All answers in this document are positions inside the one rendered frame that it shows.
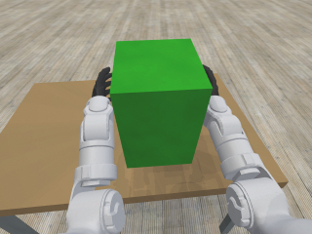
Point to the right robot hand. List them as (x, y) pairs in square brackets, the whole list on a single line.
[(212, 80)]

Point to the left robot upper arm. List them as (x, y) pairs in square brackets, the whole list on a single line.
[(96, 212)]

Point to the left robot forearm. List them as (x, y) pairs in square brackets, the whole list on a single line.
[(96, 148)]

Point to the table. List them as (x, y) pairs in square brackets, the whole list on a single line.
[(39, 152)]

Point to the right robot forearm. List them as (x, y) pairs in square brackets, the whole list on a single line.
[(238, 160)]

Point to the left robot hand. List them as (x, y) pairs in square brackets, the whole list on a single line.
[(100, 85)]

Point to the right robot upper arm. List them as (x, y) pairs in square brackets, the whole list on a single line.
[(259, 205)]

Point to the carton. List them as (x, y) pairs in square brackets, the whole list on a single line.
[(160, 93)]

